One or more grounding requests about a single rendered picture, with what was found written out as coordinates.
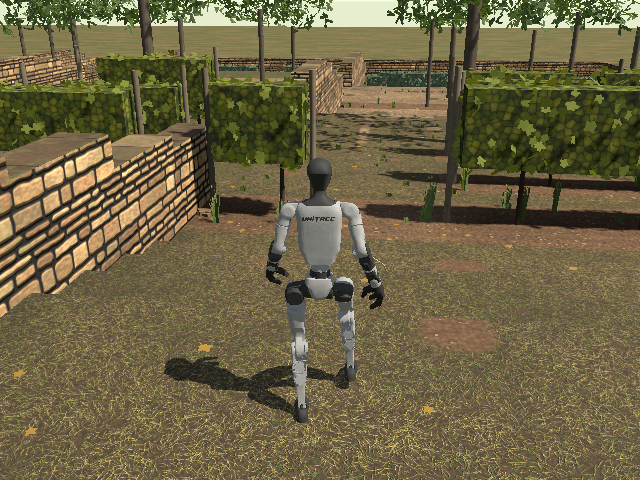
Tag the robot right upper arm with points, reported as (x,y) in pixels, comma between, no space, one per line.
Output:
(351,212)

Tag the robot left upper arm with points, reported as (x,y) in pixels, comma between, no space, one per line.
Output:
(287,212)

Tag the robot head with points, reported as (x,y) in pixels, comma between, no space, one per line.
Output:
(319,171)

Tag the left robot foot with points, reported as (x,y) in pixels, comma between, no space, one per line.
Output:
(302,414)

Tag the right robot forearm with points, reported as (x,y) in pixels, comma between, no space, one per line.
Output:
(369,269)

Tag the left robot forearm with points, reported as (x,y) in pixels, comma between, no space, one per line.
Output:
(273,259)

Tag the left robot hand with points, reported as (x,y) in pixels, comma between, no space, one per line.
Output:
(271,278)

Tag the right robot hand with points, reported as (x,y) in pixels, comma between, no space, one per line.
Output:
(378,293)

